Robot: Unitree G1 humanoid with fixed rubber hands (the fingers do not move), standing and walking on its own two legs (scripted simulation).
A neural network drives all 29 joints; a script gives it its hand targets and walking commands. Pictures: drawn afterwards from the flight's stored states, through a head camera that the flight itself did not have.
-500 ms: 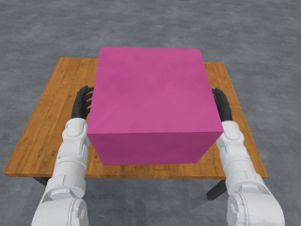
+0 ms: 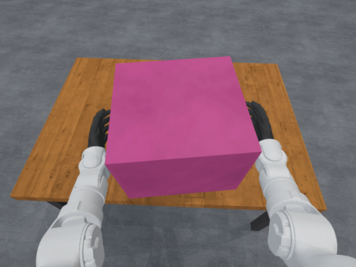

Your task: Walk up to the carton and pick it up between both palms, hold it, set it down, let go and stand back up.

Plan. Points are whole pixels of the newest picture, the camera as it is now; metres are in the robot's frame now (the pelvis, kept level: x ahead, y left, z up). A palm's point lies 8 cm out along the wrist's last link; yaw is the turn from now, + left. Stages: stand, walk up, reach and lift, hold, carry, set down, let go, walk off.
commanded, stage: set down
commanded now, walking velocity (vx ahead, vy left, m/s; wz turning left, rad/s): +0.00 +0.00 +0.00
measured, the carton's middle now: (178, 129) +0.45 +0.03 -0.01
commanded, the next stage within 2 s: none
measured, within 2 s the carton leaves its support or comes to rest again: rests again in 1.02 s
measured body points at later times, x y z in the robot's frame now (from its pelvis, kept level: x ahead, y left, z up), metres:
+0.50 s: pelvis +0.00 +0.00 -0.01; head +0.12 -0.02 +0.43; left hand +0.38 +0.22 -0.02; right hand +0.45 -0.17 -0.01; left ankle -0.01 +0.13 -0.75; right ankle +0.00 -0.10 -0.75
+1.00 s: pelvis -0.01 +0.01 -0.02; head +0.15 -0.03 +0.40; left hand +0.38 +0.22 -0.06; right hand +0.45 -0.17 -0.05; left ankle -0.01 +0.13 -0.75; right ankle +0.00 -0.10 -0.75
